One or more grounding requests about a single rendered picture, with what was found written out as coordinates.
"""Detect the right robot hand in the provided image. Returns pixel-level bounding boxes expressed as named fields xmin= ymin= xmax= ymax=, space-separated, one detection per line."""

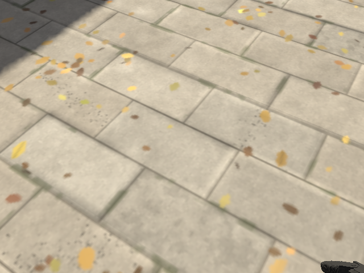
xmin=321 ymin=260 xmax=364 ymax=273

